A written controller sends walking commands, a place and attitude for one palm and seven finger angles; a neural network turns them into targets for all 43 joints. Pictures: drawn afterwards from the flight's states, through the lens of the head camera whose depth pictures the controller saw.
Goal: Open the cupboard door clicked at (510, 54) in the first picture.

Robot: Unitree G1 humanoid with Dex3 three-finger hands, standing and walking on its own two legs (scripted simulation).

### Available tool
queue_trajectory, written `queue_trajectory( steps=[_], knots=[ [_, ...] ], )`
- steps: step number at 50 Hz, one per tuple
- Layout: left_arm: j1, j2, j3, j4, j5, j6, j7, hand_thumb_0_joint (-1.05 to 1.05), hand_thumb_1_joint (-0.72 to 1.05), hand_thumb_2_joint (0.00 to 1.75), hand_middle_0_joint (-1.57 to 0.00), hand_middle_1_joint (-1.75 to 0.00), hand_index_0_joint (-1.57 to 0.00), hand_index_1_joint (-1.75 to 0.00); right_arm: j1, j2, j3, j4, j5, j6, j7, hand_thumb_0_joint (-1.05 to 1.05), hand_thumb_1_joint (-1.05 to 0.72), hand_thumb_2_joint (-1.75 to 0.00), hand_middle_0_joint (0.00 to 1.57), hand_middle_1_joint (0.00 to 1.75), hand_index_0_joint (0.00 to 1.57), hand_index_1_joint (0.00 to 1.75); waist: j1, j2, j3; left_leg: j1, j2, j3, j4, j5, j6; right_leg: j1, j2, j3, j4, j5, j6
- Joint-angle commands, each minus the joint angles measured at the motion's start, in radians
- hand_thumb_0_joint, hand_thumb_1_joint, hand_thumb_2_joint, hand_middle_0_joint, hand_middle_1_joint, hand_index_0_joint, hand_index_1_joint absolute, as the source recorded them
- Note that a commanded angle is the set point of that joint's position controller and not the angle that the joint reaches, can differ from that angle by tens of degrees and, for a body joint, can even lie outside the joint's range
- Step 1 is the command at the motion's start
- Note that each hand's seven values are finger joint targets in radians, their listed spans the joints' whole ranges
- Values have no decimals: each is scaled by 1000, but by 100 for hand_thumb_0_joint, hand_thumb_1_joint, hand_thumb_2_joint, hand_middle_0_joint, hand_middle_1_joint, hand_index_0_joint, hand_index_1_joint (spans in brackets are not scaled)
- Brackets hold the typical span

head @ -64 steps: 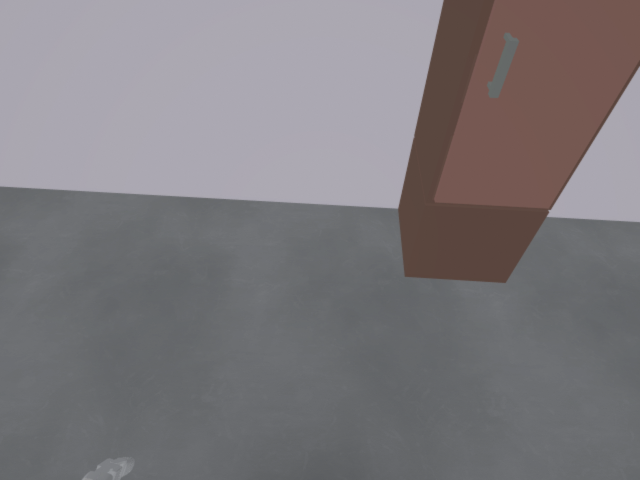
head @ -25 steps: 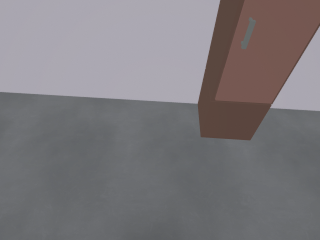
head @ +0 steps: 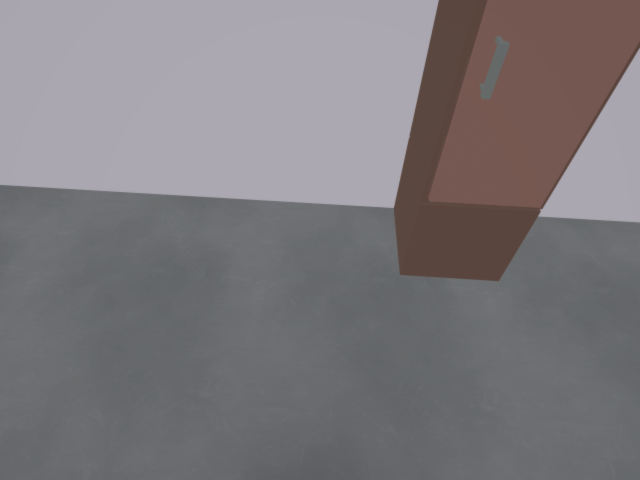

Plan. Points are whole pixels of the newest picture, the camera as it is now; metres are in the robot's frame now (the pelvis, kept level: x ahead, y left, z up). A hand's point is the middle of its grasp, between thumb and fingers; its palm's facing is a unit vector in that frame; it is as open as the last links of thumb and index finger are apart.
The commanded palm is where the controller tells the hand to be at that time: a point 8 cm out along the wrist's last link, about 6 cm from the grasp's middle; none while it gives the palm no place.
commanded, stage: look at it before walking up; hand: left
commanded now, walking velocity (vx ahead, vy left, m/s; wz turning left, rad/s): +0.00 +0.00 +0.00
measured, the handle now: (492, 67) +0.97 -0.35 +0.09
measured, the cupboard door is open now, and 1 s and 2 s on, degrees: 0 0 0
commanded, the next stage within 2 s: walk to a spot facing it in 0.16 s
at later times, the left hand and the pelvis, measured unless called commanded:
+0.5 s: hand out of the picture +0.07 +0.23 -0.17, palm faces -0.09 -0.95 -0.30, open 7.4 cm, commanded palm none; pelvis -0.01 +0.00 -0.01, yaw -5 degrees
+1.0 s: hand out of the picture +0.07 +0.15 -0.16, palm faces -0.27 -0.93 -0.26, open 7.4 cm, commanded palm none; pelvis -0.03 -0.04 +0.00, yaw -20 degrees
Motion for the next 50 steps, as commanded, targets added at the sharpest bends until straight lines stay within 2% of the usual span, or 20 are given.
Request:
queue_trajectory(
  steps=[1,14,17,20,24,25,26,27,29,31,32,33,34,35,36,38,40,43,46,50],
  knots=[
    [-43,205,45,-62,0,-21,16,0,90,90,-20,-30,-20,-30,-49,-205,-43,-64,-1,-20,-13,0,-90,-90,20,30,20,30,3,3,-49,19,106,-92,-51,115,40,-9,-120,111,-69,107,-29],
    [-42,210,47,-60,-1,-22,16,0,90,90,-20,-30,-20,-30,-50,-206,-43,-63,0,-20,-15,0,-90,-90,20,30,20,30,3,6,-58,38,112,-81,-47,151,36,7,-122,113,-67,175,-31],
    [5,115,37,-63,0,8,20,0,90,90,-20,-30,-20,-30,7,-98,-33,-63,-3,-2,-21,0,-90,-90,20,30,20,30,-3,-5,-43,36,115,-29,16,148,18,-45,-121,134,-20,238,-23],
    [27,106,46,-94,2,32,18,0,90,90,-20,-30,-20,-30,36,-93,-44,-92,-5,17,-29,0,-90,-90,20,30,20,30,-9,0,-21,23,126,-4,51,106,15,-115,-103,157,37,240,-25],
    [36,89,60,-149,7,47,7,0,90,90,-20,-30,-20,-30,31,-122,-71,-147,-7,26,-33,0,-90,-90,20,30,20,30,-7,69,-11,2,201,-45,25,32,55,-217,-35,122,178,146,-10],
    [44,75,62,-158,6,50,3,0,90,90,-20,-30,-20,-30,24,-131,-78,-156,-7,25,-33,0,-90,-90,20,30,20,30,-3,121,-10,-9,247,-69,-2,42,81,-234,-11,87,266,88,0],
    [54,59,65,-165,6,54,1,0,90,90,-20,-30,-20,-30,19,-138,-84,-167,-6,22,-32,0,-90,-90,20,30,20,30,2,182,-22,-20,310,-103,-33,100,125,-245,7,45,393,-98,10],
    [62,45,71,-179,8,57,-1,0,90,90,-20,-30,-20,-30,14,-131,-88,-178,-7,18,-32,0,-90,-90,20,30,20,30,5,203,-36,-20,359,-116,-44,190,171,-260,2,15,504,-256,21],
    [82,31,80,-194,6,60,-4,0,90,90,-20,-30,-20,-30,-16,-119,-94,-203,-11,13,-33,0,-90,-90,20,30,20,30,23,200,-32,-38,378,-66,4,301,187,-247,-44,32,529,-317,17],
    [150,15,84,-185,9,52,-10,0,90,90,-20,-30,-20,-30,-43,-117,-99,-214,-17,18,-33,0,-90,-90,20,30,20,30,56,159,-54,-72,327,26,126,282,125,-142,-44,-18,365,-209,14],
    [201,18,92,-172,12,44,-11,0,90,90,-20,-30,-20,-30,-41,-107,-101,-216,-14,24,-30,0,-90,-90,20,30,20,30,78,101,-66,-119,278,85,248,196,72,-55,-37,-34,221,-65,18],
    [237,91,106,-169,21,25,-3,0,90,90,-20,-30,-20,-30,-8,-52,-93,-225,-5,34,-25,0,-90,-90,20,30,20,30,86,-147,-64,-243,160,146,489,-76,-8,13,-156,167,-3,141,-11],
    [233,183,119,-178,22,16,13,0,90,90,-20,-30,-20,-30,-11,18,-79,-265,-4,37,-21,0,-90,-90,20,30,20,30,67,-381,-21,-462,26,113,719,-409,-53,8,-366,548,-84,418,-100],
    [249,161,118,-183,10,23,25,0,90,90,-20,-30,-20,-30,-30,-13,-84,-268,-2,43,-26,0,-90,-90,20,30,20,30,80,-254,-42,-429,49,-13,781,-381,-33,-14,-372,499,-87,376,-170],
    [201,129,120,-198,10,23,29,0,90,90,-20,-30,-20,-30,-31,-12,-88,-263,-2,42,-23,0,-90,-90,20,30,20,30,56,-218,-23,-431,71,-16,791,-317,-29,-51,-326,454,-94,261,-181],
    [126,86,111,-221,7,20,25,0,90,90,-20,-30,-20,-30,-34,-15,-90,-239,-6,39,-21,0,-90,-90,20,30,20,30,34,-146,-7,-431,81,-31,815,-214,-40,-72,-256,417,-72,196,-175],
    [130,67,108,-222,5,13,22,0,90,90,-20,-30,-20,-30,-11,6,-89,-227,-9,40,-19,0,-90,-90,20,30,20,30,22,-86,-45,-416,67,-24,782,-163,-51,-34,-218,366,-52,258,-159],
    [161,66,113,-216,4,11,24,0,90,90,-20,-30,-20,-30,8,16,-87,-222,-8,44,-23,0,-90,-90,20,30,20,30,28,-86,-104,-422,54,-20,745,-141,-62,45,-194,350,-34,292,-149],
    [193,60,116,-204,5,14,22,0,90,90,-20,-30,-20,-30,-30,18,-88,-239,-7,43,-27,0,-90,-90,20,30,20,30,48,-87,-95,-434,44,-28,703,-152,-67,68,-189,385,-35,303,-150],
    [191,65,121,-207,10,19,22,0,90,90,-20,-30,-20,-30,-47,15,-85,-258,-7,41,-33,0,-90,-90,20,30,20,30,50,-108,-85,-417,39,-37,635,-184,-66,56,-191,445,-45,282,-174]
  ],
)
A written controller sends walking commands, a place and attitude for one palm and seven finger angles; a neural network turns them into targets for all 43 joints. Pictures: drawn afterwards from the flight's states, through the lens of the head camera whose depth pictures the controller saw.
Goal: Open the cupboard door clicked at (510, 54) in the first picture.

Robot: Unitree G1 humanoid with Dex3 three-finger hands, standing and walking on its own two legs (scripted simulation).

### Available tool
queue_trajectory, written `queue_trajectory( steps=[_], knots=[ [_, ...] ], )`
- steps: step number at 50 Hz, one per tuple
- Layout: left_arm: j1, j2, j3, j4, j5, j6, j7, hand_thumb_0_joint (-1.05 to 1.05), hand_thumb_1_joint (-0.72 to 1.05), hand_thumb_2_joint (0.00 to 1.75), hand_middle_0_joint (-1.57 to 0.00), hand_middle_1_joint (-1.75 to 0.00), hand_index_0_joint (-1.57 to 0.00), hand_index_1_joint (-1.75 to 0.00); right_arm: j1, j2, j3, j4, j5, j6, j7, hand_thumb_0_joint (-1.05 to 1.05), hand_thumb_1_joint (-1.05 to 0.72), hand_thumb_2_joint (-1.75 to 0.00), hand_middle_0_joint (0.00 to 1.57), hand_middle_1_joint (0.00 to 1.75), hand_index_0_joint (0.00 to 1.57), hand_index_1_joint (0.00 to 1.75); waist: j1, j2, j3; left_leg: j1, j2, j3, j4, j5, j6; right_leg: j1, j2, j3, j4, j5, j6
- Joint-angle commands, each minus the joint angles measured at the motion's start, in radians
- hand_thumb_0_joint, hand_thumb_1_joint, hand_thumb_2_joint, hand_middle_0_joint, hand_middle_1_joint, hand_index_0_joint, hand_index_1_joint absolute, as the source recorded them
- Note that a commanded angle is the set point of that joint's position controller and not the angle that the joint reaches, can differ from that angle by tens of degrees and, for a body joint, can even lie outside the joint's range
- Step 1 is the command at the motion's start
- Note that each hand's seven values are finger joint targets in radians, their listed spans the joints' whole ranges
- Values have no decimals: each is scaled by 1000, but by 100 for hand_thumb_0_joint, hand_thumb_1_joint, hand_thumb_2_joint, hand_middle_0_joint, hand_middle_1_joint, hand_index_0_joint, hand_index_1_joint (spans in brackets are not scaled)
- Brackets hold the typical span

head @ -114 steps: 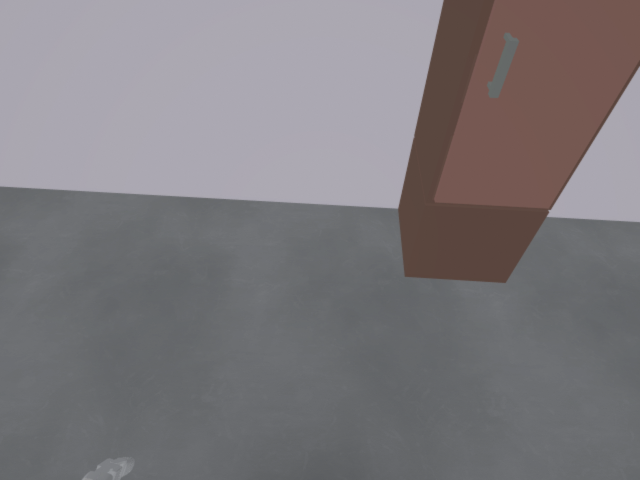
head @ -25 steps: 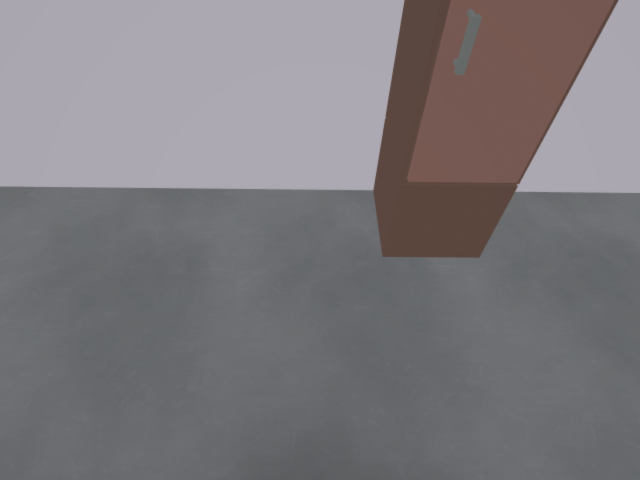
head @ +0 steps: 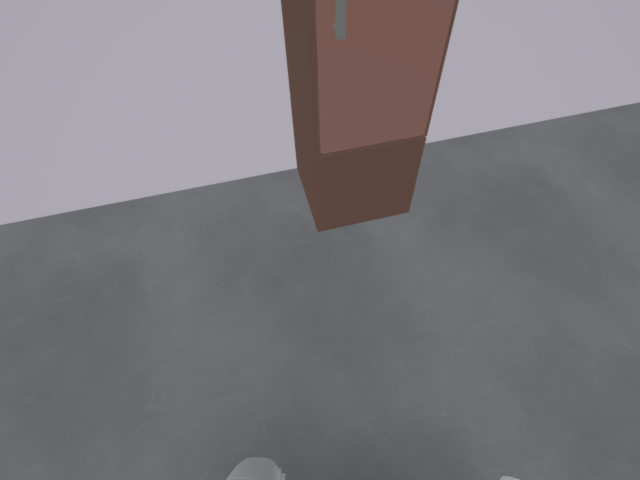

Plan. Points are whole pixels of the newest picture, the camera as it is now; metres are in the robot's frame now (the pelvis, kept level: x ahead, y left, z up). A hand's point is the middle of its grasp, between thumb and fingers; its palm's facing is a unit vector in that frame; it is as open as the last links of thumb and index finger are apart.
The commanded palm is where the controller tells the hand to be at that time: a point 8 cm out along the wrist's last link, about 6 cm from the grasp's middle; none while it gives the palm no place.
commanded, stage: walk to a spot facing it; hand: left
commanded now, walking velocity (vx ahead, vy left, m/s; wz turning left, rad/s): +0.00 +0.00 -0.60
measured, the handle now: (338, 5) +1.05 +0.05 +0.09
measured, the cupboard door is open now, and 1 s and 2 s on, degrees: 0 0 0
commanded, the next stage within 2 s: none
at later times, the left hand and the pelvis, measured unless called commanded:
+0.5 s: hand out of the picture +0.10 +0.26 -0.17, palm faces -0.25 -0.94 -0.22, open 7.4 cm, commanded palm none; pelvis -0.02 +0.07 +0.00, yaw -19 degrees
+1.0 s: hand (241, 479) +0.14 +0.13 -0.15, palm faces -0.54 -0.81 -0.23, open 7.4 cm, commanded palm none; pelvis -0.01 +0.00 +0.00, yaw -36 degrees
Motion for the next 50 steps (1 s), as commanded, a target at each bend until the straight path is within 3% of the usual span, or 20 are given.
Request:
queue_trajectory(
  steps=[1,6,10,11,12,13,14,15,18,26,31,33,34,35,36,37,38,39,43,50],
  knots=[
    [53,209,63,-55,6,-12,18,0,90,90,-20,-30,-20,-30,-43,-72,-18,-99,1,-24,-7,0,-90,-90,20,30,20,30,18,-124,-113,-72,-1,-13,-62,-41,4,195,-281,361,-120,250,-101],
    [3,234,71,-75,14,-2,19,0,90,90,-20,-30,-20,-30,-23,-68,-15,-120,13,-35,-10,0,-90,-90,20,30,20,30,6,-139,-131,57,-29,-17,-274,-90,29,137,-270,429,-106,269,-112],
    [-76,233,68,-101,4,10,14,0,90,90,-20,-30,-20,-30,120,-83,-17,-91,20,-51,-20,0,-90,-90,20,30,20,30,-60,-143,-163,365,-48,1,-611,83,58,-47,-179,396,-42,173,-17],
    [-85,193,59,-112,-2,12,9,0,90,90,-20,-30,-20,-30,157,-124,-24,-86,17,-60,-25,0,-90,-90,20,30,20,30,-81,-25,-172,497,55,-89,-707,80,88,-182,-91,298,55,18,36],
    [-65,136,52,-131,-9,13,-4,0,90,90,-20,-30,-20,-30,129,-211,-39,-107,3,-62,-23,0,-90,-90,20,30,20,30,-67,269,-139,546,308,-354,-819,56,152,-375,40,116,285,-292,90],
    [-90,169,65,-135,8,14,-5,0,90,90,-20,-30,-20,-30,94,-234,-40,-129,2,-53,-21,0,-90,-90,20,30,20,30,-65,240,-77,366,434,-405,-823,99,224,-357,-9,22,511,-374,126],
    [-54,194,81,-118,18,19,-11,0,90,90,-20,-30,-20,-30,30,-184,-23,-153,-5,-52,-17,0,-90,-90,20,30,20,30,-20,148,-54,239,387,-333,-830,80,241,-292,-40,24,653,-306,139],
    [-32,194,90,-92,24,28,-17,0,90,90,-20,-30,-20,-30,-32,-138,-12,-160,-7,-56,-20,0,-90,-90,20,30,20,30,12,168,-19,180,306,-230,-820,117,213,-276,-44,17,739,-240,149],
    [-7,152,77,-80,18,35,-35,0,90,90,-20,-30,-20,-30,-20,-115,-3,-161,-10,-66,-19,0,-90,-90,20,30,20,30,20,140,-20,233,204,-37,-759,255,193,-304,-67,-39,826,-166,156],
    [-168,108,47,-125,3,32,-39,0,90,90,-20,-30,-20,-30,195,-147,-31,-82,-11,-65,-13,0,-90,-90,20,30,20,30,-83,192,-49,451,282,29,-672,562,237,-279,-136,-136,493,-251,165],
    [-163,101,43,-121,1,18,-38,0,90,90,-20,-30,-20,-30,186,-176,-48,-65,-14,-60,-2,0,-90,-90,20,30,20,30,-77,219,-84,400,307,96,-591,600,205,-99,-116,-184,259,-240,123],
    [-92,123,50,-102,2,6,-34,0,90,90,-20,-30,-20,-30,168,-173,-49,-66,-9,-56,2,0,-90,-90,20,30,20,30,-33,173,-116,337,287,177,-467,520,135,61,-109,-199,63,-74,103],
    [-14,177,58,-78,7,-10,-28,0,90,90,-20,-30,-20,-30,190,-148,-40,-65,-1,-54,10,0,-90,-90,20,30,20,30,4,43,-185,214,254,224,-297,360,74,273,-174,-117,-69,35,69],
    [64,302,80,-53,15,-24,-12,0,90,90,-20,-30,-20,-30,174,-56,-12,-108,0,-49,17,0,-90,-90,20,30,20,30,41,-314,-196,-108,110,256,-58,-221,12,448,-440,266,-138,218,-24],
    [107,333,90,-43,-3,-11,4,0,90,90,-20,-30,-20,-30,98,-69,-8,-142,-9,-37,11,0,-90,-90,20,30,20,30,77,-313,-192,-197,74,130,103,-311,12,393,-521,381,-140,265,-104],
    [85,307,85,-52,-5,-6,10,0,90,90,-20,-30,-20,-30,72,-79,-11,-149,-8,-32,11,0,-90,-90,20,30,20,30,65,-210,-147,-235,101,57,140,-240,24,362,-482,297,-168,37,-123],
    [42,278,84,-62,-4,-10,12,0,90,90,-20,-30,-20,-30,36,-81,-11,-145,-10,-32,17,0,-90,-90,20,30,20,30,57,-284,-108,-270,108,53,152,-170,24,321,-421,329,-212,-114,-101],
    [2,245,73,-67,-5,-20,10,0,90,90,-20,-30,-20,-30,29,-105,-18,-130,-15,-38,23,0,-90,-90,20,30,20,30,36,-227,-61,-266,112,48,161,-87,18,280,-390,304,-227,-175,-92],
    [-24,202,51,-64,-3,-52,-1,0,90,90,-20,-30,-20,-30,96,-81,-25,-78,-22,-40,38,0,-90,-90,20,30,20,30,-22,-98,-23,-157,98,75,73,65,-7,155,-299,164,-230,-85,-66],
    [73,194,48,-26,3,-76,-3,0,90,90,-20,-30,-20,-30,-1,-81,-26,-123,-17,-59,45,0,-90,-90,20,30,20,30,4,-130,24,-221,87,57,-52,120,-15,187,-297,252,-264,-139,-101]
  ],
)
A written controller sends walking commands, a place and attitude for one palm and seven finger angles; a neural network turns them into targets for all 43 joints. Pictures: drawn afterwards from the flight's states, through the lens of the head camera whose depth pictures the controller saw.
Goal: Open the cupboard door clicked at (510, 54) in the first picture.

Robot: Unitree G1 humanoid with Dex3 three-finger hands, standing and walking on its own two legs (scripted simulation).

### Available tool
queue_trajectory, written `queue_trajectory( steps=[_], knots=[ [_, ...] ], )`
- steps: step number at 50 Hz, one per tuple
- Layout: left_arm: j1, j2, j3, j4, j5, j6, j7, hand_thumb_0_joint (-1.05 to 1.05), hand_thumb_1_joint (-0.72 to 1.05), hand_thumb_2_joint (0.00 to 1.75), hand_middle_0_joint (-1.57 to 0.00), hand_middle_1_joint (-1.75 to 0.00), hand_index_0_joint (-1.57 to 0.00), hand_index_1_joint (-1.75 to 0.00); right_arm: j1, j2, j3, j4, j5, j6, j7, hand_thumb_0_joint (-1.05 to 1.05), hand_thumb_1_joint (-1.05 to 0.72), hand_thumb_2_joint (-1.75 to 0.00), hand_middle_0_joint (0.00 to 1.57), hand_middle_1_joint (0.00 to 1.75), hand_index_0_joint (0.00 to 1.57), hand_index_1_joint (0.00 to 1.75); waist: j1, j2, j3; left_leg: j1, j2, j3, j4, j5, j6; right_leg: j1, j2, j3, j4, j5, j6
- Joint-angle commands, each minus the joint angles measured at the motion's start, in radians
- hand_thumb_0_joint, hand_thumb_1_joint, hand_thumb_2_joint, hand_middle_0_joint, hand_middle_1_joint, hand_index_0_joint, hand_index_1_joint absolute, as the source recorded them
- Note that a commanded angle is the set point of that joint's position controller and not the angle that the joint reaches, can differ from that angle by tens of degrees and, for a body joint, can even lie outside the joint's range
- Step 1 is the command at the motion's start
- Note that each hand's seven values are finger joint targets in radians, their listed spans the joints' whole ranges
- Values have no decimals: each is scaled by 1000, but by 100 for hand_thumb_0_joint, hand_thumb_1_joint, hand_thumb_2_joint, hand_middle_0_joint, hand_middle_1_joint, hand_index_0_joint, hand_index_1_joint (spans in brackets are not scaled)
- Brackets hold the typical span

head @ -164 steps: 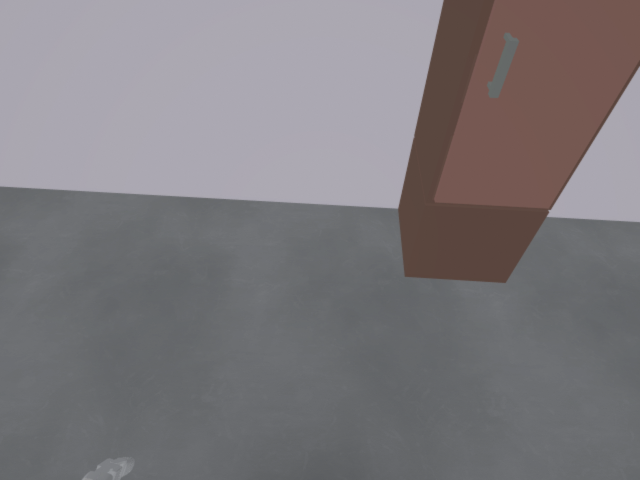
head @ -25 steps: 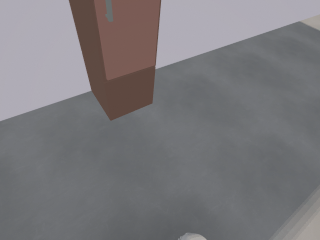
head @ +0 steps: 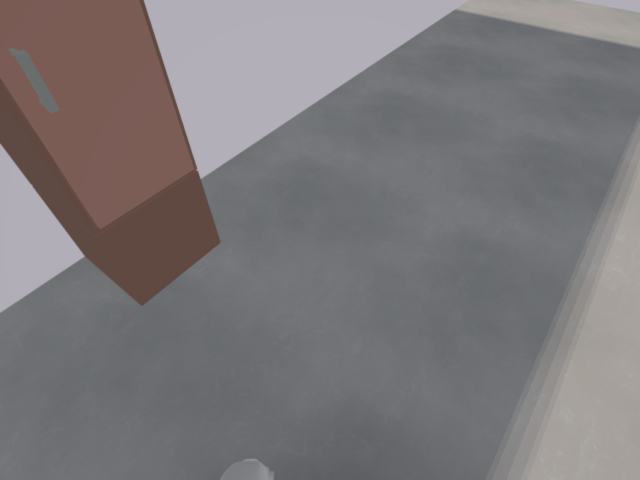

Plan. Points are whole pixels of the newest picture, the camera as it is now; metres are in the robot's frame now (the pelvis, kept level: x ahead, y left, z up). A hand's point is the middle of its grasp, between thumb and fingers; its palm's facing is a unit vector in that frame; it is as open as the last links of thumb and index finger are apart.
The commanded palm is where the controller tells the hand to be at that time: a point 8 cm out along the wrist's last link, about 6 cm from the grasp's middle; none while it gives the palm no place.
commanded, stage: walk to a spot facing it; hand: left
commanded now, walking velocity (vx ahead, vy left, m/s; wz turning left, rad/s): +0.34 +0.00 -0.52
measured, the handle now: (33, 80) +0.83 +0.66 +0.09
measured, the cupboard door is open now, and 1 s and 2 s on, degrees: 0 0 0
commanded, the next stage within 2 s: turn to face it in 1.66 s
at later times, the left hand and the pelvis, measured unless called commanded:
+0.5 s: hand (169, 397) +0.27 +0.28 -0.18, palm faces -0.21 -0.96 -0.17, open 7.4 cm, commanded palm none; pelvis +0.18 +0.08 +0.00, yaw -17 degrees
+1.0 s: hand (299, 267) +0.55 +0.08 -0.18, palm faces -0.54 -0.82 -0.21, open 7.3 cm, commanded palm none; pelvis +0.38 -0.03 -0.02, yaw -34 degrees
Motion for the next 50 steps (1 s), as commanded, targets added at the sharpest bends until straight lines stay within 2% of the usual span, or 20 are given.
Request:
queue_trajectory(
  steps=[1,7,9,10,11,12,13,16,20,27,33,36,38,40,41,42,43,44,46,50],
  knots=[
    [62,200,57,-35,6,-30,20,0,90,90,-20,-30,-20,-30,-127,-65,-18,-127,3,-42,3,0,-90,-90,20,30,20,30,44,-158,69,-140,-6,-6,-83,6,3,49,-265,319,-191,-55,-137],
    [62,213,63,-21,12,-28,30,0,90,90,-20,-30,-20,-30,-156,-40,-6,-160,16,-73,2,0,-90,-90,20,30,20,30,45,-178,58,73,-55,6,-357,-57,34,5,-267,333,-100,109,-129],
    [23,210,67,-22,6,-23,28,0,90,90,-20,-30,-20,-30,-44,-53,-10,-118,17,-83,-9,0,-90,-90,20,30,20,30,-14,-150,30,318,-94,38,-507,25,43,-108,-202,288,-5,131,-88],
    [22,180,65,-24,1,-23,24,0,90,90,-20,-30,-20,-30,80,-99,-18,-76,16,-92,-27,0,-90,-90,20,30,20,30,-63,-64,-33,545,-73,19,-589,36,54,-204,-129,240,163,183,-54],
    [50,117,58,-31,-11,-18,14,0,90,90,-20,-30,-20,-30,224,-214,-45,-39,5,-96,-38,0,-90,-90,20,30,20,30,-113,214,-151,769,178,-254,-656,-121,103,-373,-10,115,454,-64,-5],
    [74,86,49,-48,-10,-20,6,0,90,90,-20,-30,-20,-30,286,-264,-49,-32,3,-90,-36,0,-90,-90,20,30,20,30,-105,351,-165,778,384,-507,-787,-261,173,-531,24,1,711,-326,37],
    [48,121,60,-41,1,-16,6,0,90,90,-20,-30,-20,-30,209,-226,-37,-48,5,-78,-35,0,-90,-90,20,30,20,30,-87,251,-84,616,390,-514,-843,-408,193,-525,-49,38,810,-289,30],
    [4,110,67,-11,16,-1,-25,0,90,90,-20,-30,-20,-30,57,-71,7,-61,10,-99,-39,0,-90,-90,20,30,20,30,-9,88,90,377,249,-217,-870,-235,117,-500,-136,-9,866,-54,42],
    [68,45,65,14,17,34,-21,0,90,90,-20,-30,-20,-30,115,-21,12,-16,17,-119,-50,0,-90,-90,20,30,20,30,31,122,52,418,163,51,-812,175,44,-500,-119,-27,889,86,64],
    [-80,25,65,-35,19,51,-25,0,90,90,-20,-30,-20,-30,223,4,14,45,16,-124,-56,0,-90,-90,20,30,20,30,16,90,115,531,185,147,-811,381,78,-674,-140,-67,818,160,80],
    [-289,-3,38,-97,15,36,-34,0,90,90,-20,-30,-20,-30,337,0,18,101,2,-114,-57,0,-90,-90,20,30,20,30,-47,77,182,650,193,226,-791,589,140,-652,-119,-194,491,114,47],
    [-258,10,35,-92,14,23,-28,0,90,90,-20,-30,-20,-30,340,-34,8,109,3,-104,-55,0,-90,-90,20,30,20,30,-23,89,128,697,197,302,-643,978,144,-495,-34,-280,344,25,-1],
    [-135,41,48,-59,18,11,-22,0,90,90,-20,-30,-20,-30,297,-74,-4,93,9,-103,-54,0,-90,-90,20,30,20,30,40,136,33,704,203,335,-462,1183,129,-329,11,-290,289,9,-41],
    [103,126,75,10,22,-12,-13,0,90,90,-20,-30,-20,-30,233,-95,-6,55,21,-101,-41,0,-90,-90,20,30,20,30,158,121,-119,479,187,337,-75,957,98,116,-16,-238,144,107,-87],
    [198,227,91,28,19,-20,-2,0,90,90,-20,-30,-20,-30,237,-35,4,21,39,-98,-30,0,-90,-90,20,30,20,30,188,-78,-230,131,58,302,251,131,61,426,-277,155,126,249,-207],
    [208,295,101,31,-8,-17,13,0,90,90,-20,-30,-20,-30,193,12,5,-19,42,-104,-38,0,-90,-90,20,30,20,30,156,-158,-299,-107,-66,165,539,-360,33,527,-472,554,41,456,-320],
    [160,291,105,13,-20,-8,25,0,90,90,-20,-30,-20,-30,122,-11,-1,-38,35,-101,-41,0,-90,-90,20,30,20,30,146,-52,-199,-143,-14,24,545,-270,60,412,-478,492,-29,347,-330],
    [70,244,89,-12,-21,-13,26,0,90,90,-20,-30,-20,-30,138,-2,0,-34,27,-100,-33,0,-90,-90,20,30,20,30,95,-35,-110,-143,30,-5,483,-135,58,277,-420,383,-67,268,-143],
    [-62,172,65,-34,-17,-25,29,0,90,90,-20,-30,-20,-30,145,7,-2,-4,17,-71,-35,0,-90,-90,20,30,20,30,7,26,11,-19,73,-31,368,-55,48,-63,-354,277,-140,145,-42],
    [-46,137,54,-10,5,-51,24,0,90,90,-20,-30,-20,-30,157,38,3,0,5,-45,-30,0,-90,-90,20,30,20,30,-38,-50,54,38,55,7,175,-33,26,-223,-249,125,-144,282,-133]
  ],
)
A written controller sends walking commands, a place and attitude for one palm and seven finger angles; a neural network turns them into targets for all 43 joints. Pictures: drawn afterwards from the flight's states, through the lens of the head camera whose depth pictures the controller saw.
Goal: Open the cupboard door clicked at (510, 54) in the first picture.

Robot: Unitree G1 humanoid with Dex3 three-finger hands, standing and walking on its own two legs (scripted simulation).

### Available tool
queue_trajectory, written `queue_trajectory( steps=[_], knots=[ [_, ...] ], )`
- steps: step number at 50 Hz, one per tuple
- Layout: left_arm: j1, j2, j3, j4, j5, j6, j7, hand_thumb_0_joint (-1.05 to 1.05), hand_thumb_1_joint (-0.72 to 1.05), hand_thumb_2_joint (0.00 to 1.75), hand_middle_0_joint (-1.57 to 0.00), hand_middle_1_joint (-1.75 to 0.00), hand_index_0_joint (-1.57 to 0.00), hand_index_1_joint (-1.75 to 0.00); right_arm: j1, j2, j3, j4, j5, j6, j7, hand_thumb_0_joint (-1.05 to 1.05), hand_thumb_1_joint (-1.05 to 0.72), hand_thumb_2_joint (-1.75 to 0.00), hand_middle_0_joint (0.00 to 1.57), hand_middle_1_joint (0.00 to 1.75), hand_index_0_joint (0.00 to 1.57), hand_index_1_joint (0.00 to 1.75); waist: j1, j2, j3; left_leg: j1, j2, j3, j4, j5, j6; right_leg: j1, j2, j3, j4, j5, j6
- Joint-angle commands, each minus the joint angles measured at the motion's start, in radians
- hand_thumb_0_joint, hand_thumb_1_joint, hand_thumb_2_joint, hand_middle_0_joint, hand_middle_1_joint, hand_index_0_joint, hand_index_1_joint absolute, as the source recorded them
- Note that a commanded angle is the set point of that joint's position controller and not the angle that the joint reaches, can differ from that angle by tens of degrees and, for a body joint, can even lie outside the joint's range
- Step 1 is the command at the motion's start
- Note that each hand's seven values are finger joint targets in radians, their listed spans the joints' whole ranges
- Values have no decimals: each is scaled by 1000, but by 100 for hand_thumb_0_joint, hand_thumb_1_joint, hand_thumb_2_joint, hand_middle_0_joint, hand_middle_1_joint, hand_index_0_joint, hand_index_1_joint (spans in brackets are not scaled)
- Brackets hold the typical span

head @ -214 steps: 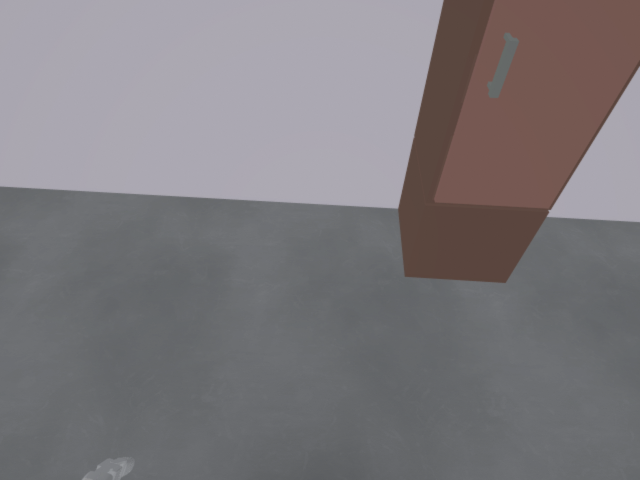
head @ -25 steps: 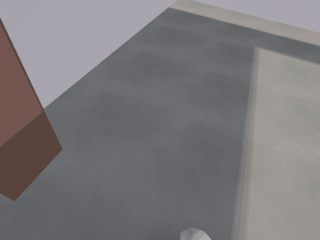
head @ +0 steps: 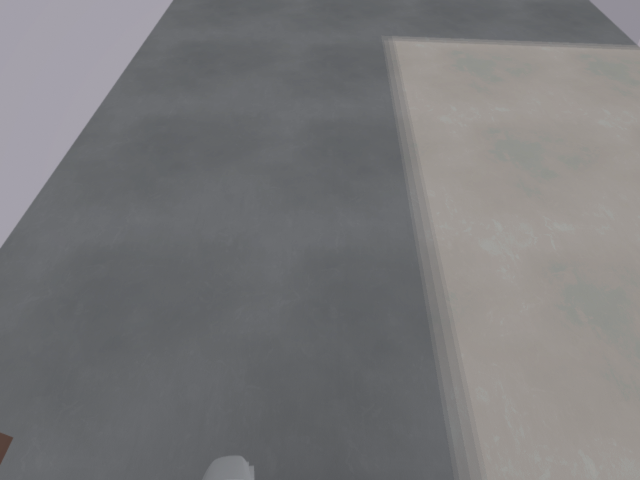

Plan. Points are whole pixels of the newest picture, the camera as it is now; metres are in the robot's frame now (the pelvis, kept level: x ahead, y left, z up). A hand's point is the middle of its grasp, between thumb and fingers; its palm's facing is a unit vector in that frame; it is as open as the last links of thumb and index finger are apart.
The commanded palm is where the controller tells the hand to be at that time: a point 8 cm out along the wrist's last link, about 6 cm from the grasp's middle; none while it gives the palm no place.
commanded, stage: walk to a spot facing it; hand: left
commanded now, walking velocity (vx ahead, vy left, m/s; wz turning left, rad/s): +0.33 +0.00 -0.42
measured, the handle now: out of the picture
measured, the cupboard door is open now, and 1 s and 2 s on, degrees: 0 0 0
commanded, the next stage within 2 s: turn to face it in 0.66 s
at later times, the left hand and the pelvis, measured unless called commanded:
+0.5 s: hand (151, 414) +0.24 +0.27 -0.17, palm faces -0.18 -0.97 -0.18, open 7.4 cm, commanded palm none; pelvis +0.19 +0.07 +0.01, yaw -17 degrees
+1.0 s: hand (275, 290) +0.45 +0.09 -0.14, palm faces -0.49 -0.84 -0.23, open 7.4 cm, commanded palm none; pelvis +0.24 +0.00 +0.00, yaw -26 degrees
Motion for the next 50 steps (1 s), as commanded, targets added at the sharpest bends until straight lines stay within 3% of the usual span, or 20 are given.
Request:
queue_trajectory(
  steps=[1,5,11,13,15,16,17,18,22,27,30,37,38,39,40,41,42,43,46,50],
  knots=[
    [63,128,29,-32,14,-40,5,0,90,90,-20,-30,-20,-30,64,-76,-25,-59,-11,-2,4,0,-90,-90,20,30,20,30,-10,-41,-21,-39,1,6,-139,63,-19,-51,-268,269,-289,313,-47],
    [137,119,27,-18,8,-45,2,0,90,90,-20,-30,-20,-30,-96,-98,-23,-118,-14,-12,16,0,-90,-90,20,30,20,30,39,-129,-32,-144,-16,8,-266,137,-33,73,-242,289,-251,395,-41],
    [205,150,37,-21,15,-33,17,0,90,90,-20,-30,-20,-30,-286,-100,-13,-187,-6,-34,25,0,-90,-90,20,30,20,30,104,-111,-84,-97,-91,47,-568,79,-21,264,-254,358,-138,614,-31],
    [203,162,41,-29,13,-24,19,0,90,90,-20,-30,-20,-30,-295,-113,-13,-196,-1,-39,19,0,-90,-90,20,30,20,30,102,-129,-92,-4,-117,57,-663,64,-9,258,-260,389,-95,667,-24],
    [152,168,45,-42,5,-19,22,0,90,90,-20,-30,-20,-30,-146,-155,-25,-150,-1,-43,0,0,-90,-90,20,30,20,30,16,-115,-153,267,-134,68,-846,195,4,164,-217,362,63,694,28],
    [147,139,43,-49,-6,-17,22,0,90,90,-20,-30,-20,-30,-12,-228,-42,-112,-8,-48,-8,0,-90,-90,20,30,20,30,-33,10,-247,543,-7,-34,-888,391,31,5,-144,313,248,461,77],
    [199,83,32,-58,-22,-17,9,0,90,90,-20,-30,-20,-30,93,-328,-61,-87,-16,-50,-11,0,-90,-90,20,30,20,30,-48,299,-361,809,325,-329,-831,758,156,-267,-27,155,567,-267,140],
    [205,107,31,-53,-10,-17,14,0,90,90,-20,-30,-20,-30,109,-312,-43,-86,-5,-36,-11,0,-90,-90,20,30,20,30,-47,250,-348,738,383,-332,-851,858,219,-290,-66,169,748,-385,151],
    [114,86,44,-61,12,34,-15,0,90,90,-20,-30,-20,-30,-100,-170,-7,-124,-7,-33,-16,0,-90,-90,20,30,20,30,36,175,-47,315,229,-50,-969,582,147,-286,-174,126,780,-191,190],
    [120,37,44,-76,10,81,-26,0,90,90,-20,-30,-20,-30,-107,-179,-24,-114,-4,-25,-18,0,-90,-90,20,30,20,30,61,209,-69,285,181,124,-988,467,146,-247,-188,62,637,-92,203],
    [32,30,45,-113,13,92,-29,0,90,90,-20,-30,-20,-30,-86,-189,-43,-110,-8,-14,-14,0,-90,-90,20,30,20,30,35,214,-37,287,194,167,-1003,373,154,-249,-208,38,493,-69,214],
    [-43,49,39,-163,18,66,-25,0,90,90,-20,-30,-20,-30,-49,-246,-73,-98,-17,6,-1,0,-90,-90,20,30,20,30,13,208,-89,398,225,226,-838,460,123,-120,-161,-18,141,-64,180],
    [1,64,39,-149,19,55,-21,0,90,90,-20,-30,-20,-30,-38,-246,-71,-95,-15,9,1,0,-90,-90,20,30,20,30,36,176,-122,386,204,244,-745,484,93,-23,-141,-26,39,5,167],
    [84,112,43,-120,25,36,-12,0,90,90,-20,-30,-20,-30,-5,-227,-62,-89,-9,10,8,0,-90,-90,20,30,20,30,77,43,-183,283,154,267,-566,433,46,177,-169,26,-94,181,146],
    [166,236,63,-92,34,15,6,0,90,90,-20,-30,-20,-30,11,-131,-33,-116,-1,13,14,0,-90,-90,20,30,20,30,110,-302,-242,-36,3,269,-312,-171,-9,411,-450,380,-134,613,53],
    [199,272,60,-71,10,16,19,0,90,90,-20,-30,-20,-30,-20,-123,-21,-131,8,27,-1,0,-90,-90,20,30,20,30,112,-286,-308,-40,-36,99,-189,-350,-11,372,-543,399,-99,917,-39],
    [154,229,44,-69,8,21,28,0,90,90,-20,-30,-20,-30,-29,-117,-13,-117,13,39,-11,0,-90,-90,20,30,20,30,91,-167,-279,-16,-22,28,-167,-319,0,325,-513,277,-94,875,-65],
    [91,197,37,-76,12,14,34,0,90,90,-20,-30,-20,-30,-18,-97,-2,-100,9,39,-10,0,-90,-90,20,30,20,30,70,-233,-275,-31,-32,4,-161,-270,2,308,-463,258,-97,821,-42],
    [-43,125,-1,-80,12,11,37,0,90,90,-20,-30,-20,-30,34,-112,-6,-29,5,45,-6,0,-90,-90,20,30,20,30,12,-145,-183,57,-54,-5,-244,-145,-5,172,-397,103,-132,677,10],
    [-50,134,1,-72,11,22,37,0,90,90,-20,-30,-20,-30,16,-106,-10,-17,6,59,0,0,-90,-90,20,30,20,30,26,-144,-80,71,-84,39,-320,-125,-14,105,-419,52,-175,568,-3]
  ],
)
